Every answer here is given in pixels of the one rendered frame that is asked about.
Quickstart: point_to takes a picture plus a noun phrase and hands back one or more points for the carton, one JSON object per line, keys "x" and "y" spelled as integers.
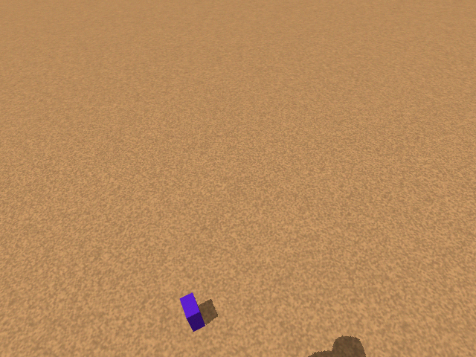
{"x": 192, "y": 312}

